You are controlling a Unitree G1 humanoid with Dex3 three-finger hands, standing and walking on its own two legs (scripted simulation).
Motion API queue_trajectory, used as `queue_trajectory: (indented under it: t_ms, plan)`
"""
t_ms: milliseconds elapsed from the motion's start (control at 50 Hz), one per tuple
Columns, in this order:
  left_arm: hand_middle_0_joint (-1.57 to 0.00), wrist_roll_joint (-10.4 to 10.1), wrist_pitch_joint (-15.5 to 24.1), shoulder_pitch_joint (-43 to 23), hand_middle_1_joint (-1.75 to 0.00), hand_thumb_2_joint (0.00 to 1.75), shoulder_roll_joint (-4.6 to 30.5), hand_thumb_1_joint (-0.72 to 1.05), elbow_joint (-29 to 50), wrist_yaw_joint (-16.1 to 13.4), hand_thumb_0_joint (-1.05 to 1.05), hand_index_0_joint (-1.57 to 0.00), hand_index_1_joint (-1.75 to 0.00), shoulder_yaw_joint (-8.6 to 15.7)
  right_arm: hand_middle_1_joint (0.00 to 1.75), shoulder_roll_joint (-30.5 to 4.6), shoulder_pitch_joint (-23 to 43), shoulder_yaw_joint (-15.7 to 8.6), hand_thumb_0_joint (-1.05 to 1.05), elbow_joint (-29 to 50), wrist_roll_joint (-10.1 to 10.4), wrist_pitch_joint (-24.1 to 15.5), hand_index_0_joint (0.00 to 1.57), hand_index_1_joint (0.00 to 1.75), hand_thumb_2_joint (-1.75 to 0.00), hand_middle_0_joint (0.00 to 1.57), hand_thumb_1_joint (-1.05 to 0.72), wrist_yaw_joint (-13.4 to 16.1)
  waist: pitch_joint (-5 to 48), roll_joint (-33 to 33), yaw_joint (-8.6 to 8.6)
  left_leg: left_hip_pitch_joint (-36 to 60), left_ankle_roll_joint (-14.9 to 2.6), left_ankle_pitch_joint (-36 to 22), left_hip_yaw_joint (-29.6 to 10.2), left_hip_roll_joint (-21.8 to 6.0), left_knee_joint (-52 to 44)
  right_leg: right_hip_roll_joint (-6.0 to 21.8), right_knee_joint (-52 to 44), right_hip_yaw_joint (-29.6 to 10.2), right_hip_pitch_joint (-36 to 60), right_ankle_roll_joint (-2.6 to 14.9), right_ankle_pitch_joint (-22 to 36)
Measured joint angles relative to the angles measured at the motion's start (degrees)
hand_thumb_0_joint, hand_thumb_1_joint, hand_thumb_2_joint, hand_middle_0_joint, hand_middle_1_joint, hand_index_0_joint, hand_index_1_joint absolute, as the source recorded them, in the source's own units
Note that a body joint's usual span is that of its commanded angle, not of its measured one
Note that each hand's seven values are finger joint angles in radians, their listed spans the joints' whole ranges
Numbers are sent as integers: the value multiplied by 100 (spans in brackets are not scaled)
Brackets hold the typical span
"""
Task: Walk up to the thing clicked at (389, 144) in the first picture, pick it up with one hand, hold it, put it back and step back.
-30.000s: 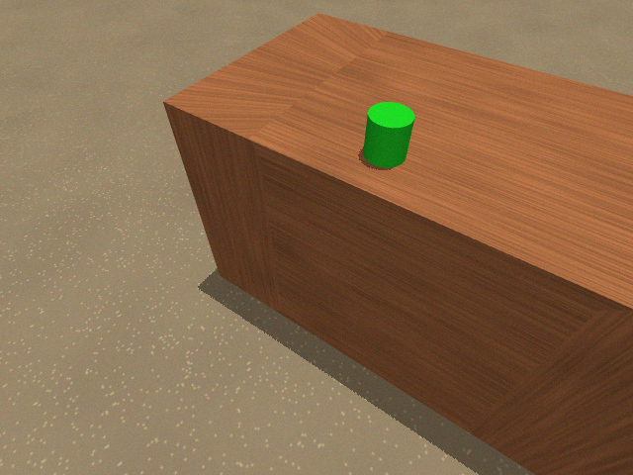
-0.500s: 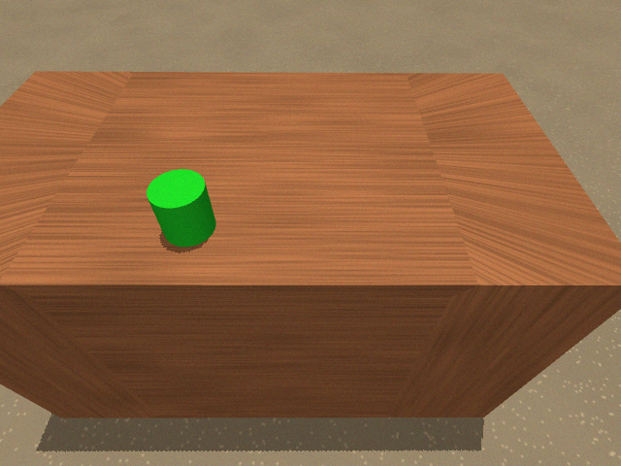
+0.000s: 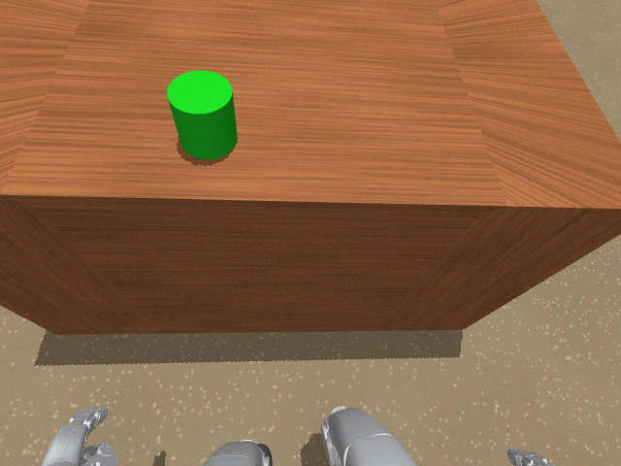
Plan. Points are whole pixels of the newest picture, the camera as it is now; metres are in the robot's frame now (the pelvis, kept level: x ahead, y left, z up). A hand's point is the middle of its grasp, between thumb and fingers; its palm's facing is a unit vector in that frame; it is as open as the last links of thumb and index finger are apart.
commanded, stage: step back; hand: left
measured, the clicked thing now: (205, 116) +0.58 +0.15 +0.03
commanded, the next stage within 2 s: none
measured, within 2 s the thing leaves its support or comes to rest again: neither
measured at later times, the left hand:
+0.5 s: hand out of the picture +0.02 +0.25 -0.14, palm faces -0.02 -0.91 -0.41, open 7.4 cm
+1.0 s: hand out of the picture -0.18 +0.26 -0.17, palm faces -0.07 -0.92 -0.40, open 7.4 cm
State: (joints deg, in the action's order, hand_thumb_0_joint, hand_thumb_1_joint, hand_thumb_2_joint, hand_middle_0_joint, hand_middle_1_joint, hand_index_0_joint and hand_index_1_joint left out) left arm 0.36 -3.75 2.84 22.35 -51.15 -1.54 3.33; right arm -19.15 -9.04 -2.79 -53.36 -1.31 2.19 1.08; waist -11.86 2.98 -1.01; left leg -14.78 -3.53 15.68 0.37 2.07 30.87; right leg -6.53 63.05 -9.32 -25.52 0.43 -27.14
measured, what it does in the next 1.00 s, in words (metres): walks backwards: right foot, then left foot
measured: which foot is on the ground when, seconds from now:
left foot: down 0.00-0.24, up 0.26-0.58, down 0.60-1.00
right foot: up 0.00-0.18, down 0.20-0.64, up 0.66-0.98, down 1.00-1.00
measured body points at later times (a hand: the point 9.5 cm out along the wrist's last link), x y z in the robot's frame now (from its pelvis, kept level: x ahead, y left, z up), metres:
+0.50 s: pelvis -0.10 -0.01 +0.00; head -0.03 -0.02 +0.44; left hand +0.02 +0.30 -0.11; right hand +0.00 -0.33 -0.13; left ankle -0.15 +0.14 -0.67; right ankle -0.05 -0.11 -0.74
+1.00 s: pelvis -0.26 -0.02 -0.02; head -0.19 +0.00 +0.43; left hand -0.18 +0.31 -0.14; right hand -0.12 -0.33 -0.11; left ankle -0.16 +0.13 -0.74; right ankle -0.31 -0.15 -0.73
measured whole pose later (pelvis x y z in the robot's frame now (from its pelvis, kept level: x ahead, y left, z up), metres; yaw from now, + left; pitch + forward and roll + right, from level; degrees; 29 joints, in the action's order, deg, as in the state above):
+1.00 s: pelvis -0.26 -0.02 -0.02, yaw -5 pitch -2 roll +0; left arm 1.5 -3.5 12.1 23.9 -48.7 0.3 5.2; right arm -21.9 -4.3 -2.3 -45.4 -1.5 1.5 0.6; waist -10.7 1.9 2.2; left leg -23.0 1.1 10.8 0.4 -3.6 35.6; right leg -0.5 39.6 -5.1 -13.0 -1.1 -23.9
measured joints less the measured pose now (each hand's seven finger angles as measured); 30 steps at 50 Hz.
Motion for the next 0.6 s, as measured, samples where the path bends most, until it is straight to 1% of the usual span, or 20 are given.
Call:
queue_trajectory:
  t_ms: [60,100,140,180,200,220,260,280,300,320,340,380,420,440,480,540,580,600]
  plan:
    - [-21,30,5,199,-30,90,-42,90,1,18,1,-20,-30,-9,30,10,102,-16,1,168,38,-37,21,30,-90,21,-90,49,-15,-41,14,-11,-40,-33,138,17,25,147,-645,113,355,-97,41]
    - [-21,43,3,282,-30,90,-53,90,-10,33,1,-20,-30,0,30,13,170,-10,0,273,48,-55,21,30,-90,21,-90,52,-31,-54,19,-49,-50,-31,227,39,108,261,-1162,203,581,-99,52]
    - [-21,59,13,336,-30,90,-65,90,-13,52,1,-20,-30,11,30,-3,229,1,0,348,54,-51,21,30,-90,21,-90,38,-38,-82,30,-116,-47,-18,303,59,229,370,-1705,335,797,-58,141]
    - [-21,85,38,388,-30,90,-88,90,-13,74,1,-20,-30,25,30,-41,284,6,0,380,61,-31,21,30,-90,21,-90,14,-13,-141,59,-216,-36,10,375,55,386,436,-2172,480,987,20,294]
    - [-21,100,60,423,-30,90,-103,90,-13,85,1,-20,-30,34,30,-67,309,6,0,381,66,-16,21,30,-90,21,-90,1,12,-185,79,-276,-24,33,406,40,481,454,-2436,553,1099,71,477]
    - [-21,116,87,437,-30,90,-155,90,-35,90,1,-20,-30,46,30,-114,354,-3,0,358,76,1,21,30,-90,21,-90,-10,0,-311,84,-318,0,52,386,-32,580,395,-2553,605,1151,108,640]
    - [-21,149,125,524,-30,90,-243,90,-15,124,1,-20,-30,38,30,-183,388,-18,0,303,115,47,21,30,-90,21,-90,-24,48,-568,33,-408,67,22,216,-145,695,268,-2660,745,1179,166,762]
    - [-21,155,137,582,-30,90,-237,90,26,151,1,-20,-30,29,30,-178,378,-21,0,280,130,67,21,30,-90,21,-90,-24,106,-567,46,-503,134,340,58,-61,925,284,-2650,761,1138,201,782]
    - [-21,168,144,618,-30,90,-210,90,73,166,1,-20,-30,30,30,-155,371,-20,0,258,136,86,21,30,-90,21,-90,-23,138,-482,102,-624,209,804,-99,102,1396,350,-2621,719,1088,236,801]
    - [-21,170,148,641,-30,90,-189,90,120,166,1,-21,-30,42,30,-141,362,-9,0,245,137,95,21,30,-90,21,-90,-28,150,-380,178,-728,271,1138,-231,260,1916,423,-2627,649,1051,259,845]
    - [-21,159,148,654,-30,90,-184,90,164,156,1,-21,-30,53,30,-148,340,8,0,245,145,93,20,30,-90,21,-90,-38,162,-307,231,-807,305,1300,-370,387,2369,485,-2689,600,1028,267,920]
    - [-21,145,140,643,-30,90,-207,90,240,127,1,-21,-30,68,30,-206,269,29,0,266,168,66,20,30,-90,21,-90,-44,219,-263,260,-909,337,1345,-667,534,2991,568,-2884,597,961,235,1113]
    - [-21,161,130,586,-30,90,-234,90,334,112,1,-21,-30,68,30,-296,195,36,0,297,170,37,20,30,-90,21,-90,-23,263,-285,269,-912,387,1295,-866,553,3282,599,-3013,630,832,201,1279]
    - [-21,173,127,550,-30,90,-245,90,397,108,1,-21,-30,62,30,-344,164,36,0,311,173,27,20,30,-90,21,-90,-5,258,-304,272,-857,416,1293,-911,523,3266,605,-3043,649,764,191,1345]
    - [-21,191,137,471,-30,90,-266,90,532,98,1,-21,-30,47,30,-430,119,30,0,318,179,15,20,30,-90,21,-90,32,215,-350,251,-679,477,1346,-898,405,2937,619,-3061,719,636,170,1454]
    - [-21,196,139,350,-30,90,-262,90,717,92,1,-21,-30,18,30,-480,75,7,0,307,150,8,20,29,-90,21,-90,63,116,-361,202,-344,514,1392,-651,168,1993,673,-2960,853,444,121,1552]
    - [-21,176,106,289,-30,90,-218,90,797,105,1,-21,-30,-1,30,-459,45,-2,0,298,119,-20,20,29,-90,20,-90,51,65,-320,160,-57,464,1103,-466,35,1135,716,-2790,940,301,68,1566]
    - [-21,156,79,269,-30,90,-186,90,820,116,1,-21,-30,-8,30,-440,27,-9,0,293,98,-43,20,29,-90,20,-90,38,50,-290,138,113,422,723,-389,-6,647,736,-2658,975,217,32,1549]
